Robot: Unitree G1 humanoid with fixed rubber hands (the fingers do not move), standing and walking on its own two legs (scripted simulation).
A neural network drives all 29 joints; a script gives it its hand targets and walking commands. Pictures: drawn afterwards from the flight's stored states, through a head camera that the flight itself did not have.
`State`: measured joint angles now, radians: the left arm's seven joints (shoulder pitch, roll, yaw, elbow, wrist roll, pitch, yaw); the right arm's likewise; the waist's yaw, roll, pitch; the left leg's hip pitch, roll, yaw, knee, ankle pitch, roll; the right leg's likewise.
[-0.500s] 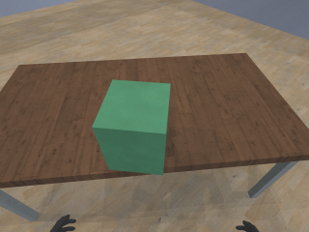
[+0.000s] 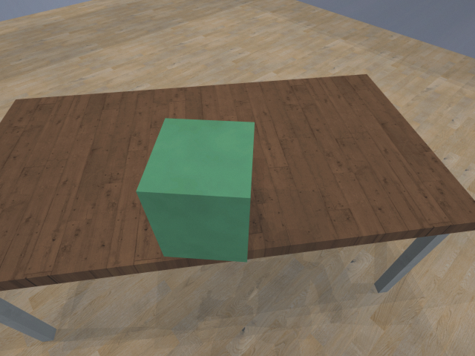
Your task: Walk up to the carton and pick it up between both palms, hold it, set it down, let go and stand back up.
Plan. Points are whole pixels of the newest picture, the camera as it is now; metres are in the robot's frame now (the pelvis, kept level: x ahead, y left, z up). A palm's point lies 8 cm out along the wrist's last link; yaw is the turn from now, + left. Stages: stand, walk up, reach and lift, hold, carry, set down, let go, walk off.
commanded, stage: walk up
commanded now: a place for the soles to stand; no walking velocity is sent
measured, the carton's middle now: (207, 192) +0.47 +0.08 -0.04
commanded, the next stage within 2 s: reach and lift in 0.64 s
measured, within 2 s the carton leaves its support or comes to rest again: neither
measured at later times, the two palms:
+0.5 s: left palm out of the picture +0.12 +0.26 -0.09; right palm out of the picture +0.08 -0.27 -0.11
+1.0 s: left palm (110, 326) +0.20 +0.23 -0.08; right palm out of the picture +0.14 -0.25 -0.09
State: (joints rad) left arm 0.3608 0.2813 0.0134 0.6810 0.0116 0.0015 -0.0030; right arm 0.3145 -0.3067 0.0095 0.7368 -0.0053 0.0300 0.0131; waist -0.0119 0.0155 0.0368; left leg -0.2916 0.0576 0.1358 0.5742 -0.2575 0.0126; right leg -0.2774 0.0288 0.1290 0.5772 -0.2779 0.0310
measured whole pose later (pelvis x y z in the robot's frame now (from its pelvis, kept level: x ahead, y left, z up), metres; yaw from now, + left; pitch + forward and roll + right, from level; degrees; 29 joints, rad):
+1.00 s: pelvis +0.00 -0.01 -0.01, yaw +0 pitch -5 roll +0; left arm 0.06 0.26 0.04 0.45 0.04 0.31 -0.01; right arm 0.14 -0.18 -0.07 0.75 -0.01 -0.16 -0.01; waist -0.02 -0.05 0.13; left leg -0.26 0.06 0.11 0.64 -0.30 0.00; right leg -0.25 -0.01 0.03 0.65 -0.32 0.03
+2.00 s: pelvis +0.02 +0.01 +0.01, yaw +2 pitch -5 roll -1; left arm 0.15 0.40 -0.01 0.60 -0.22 -0.31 -0.17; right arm 0.22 0.02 0.03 0.65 0.12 -0.46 -0.17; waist 0.04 -0.01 0.09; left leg -0.17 0.03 0.06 0.55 -0.29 0.02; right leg -0.11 -0.02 0.00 0.47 -0.27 0.04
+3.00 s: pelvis +0.03 +0.01 +0.01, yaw +3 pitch -3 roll -1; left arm -0.27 0.41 0.00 0.63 -0.29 -0.08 -0.15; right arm -0.11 -0.03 0.08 0.49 0.21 -0.21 -0.30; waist 0.01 -0.02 0.08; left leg -0.17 0.03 0.04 0.49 -0.26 0.01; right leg -0.10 0.00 0.03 0.41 -0.25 0.04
